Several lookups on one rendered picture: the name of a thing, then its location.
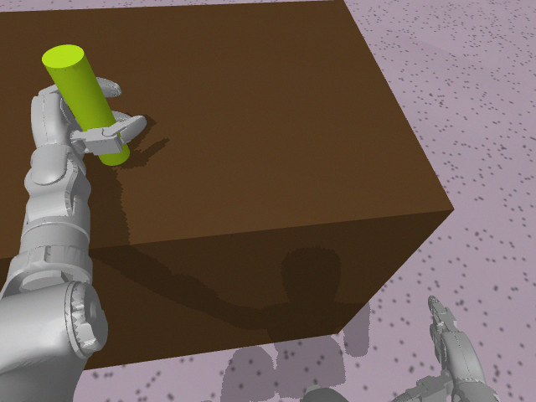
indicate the can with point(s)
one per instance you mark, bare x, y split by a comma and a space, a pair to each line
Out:
71, 72

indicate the right robot hand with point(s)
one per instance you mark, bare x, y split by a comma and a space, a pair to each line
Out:
453, 349

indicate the left robot arm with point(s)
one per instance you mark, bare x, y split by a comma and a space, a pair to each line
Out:
51, 319

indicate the left robot hand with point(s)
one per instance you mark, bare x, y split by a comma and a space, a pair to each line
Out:
53, 123

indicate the right robot arm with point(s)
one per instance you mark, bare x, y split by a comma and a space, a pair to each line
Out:
473, 392

